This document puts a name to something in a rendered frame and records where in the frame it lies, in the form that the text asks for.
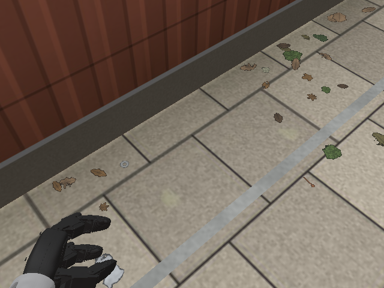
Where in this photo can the left robot hand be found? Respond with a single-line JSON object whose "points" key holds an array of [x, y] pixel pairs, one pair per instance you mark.
{"points": [[52, 255]]}

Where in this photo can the left robot forearm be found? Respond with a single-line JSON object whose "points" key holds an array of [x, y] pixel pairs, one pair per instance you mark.
{"points": [[32, 280]]}

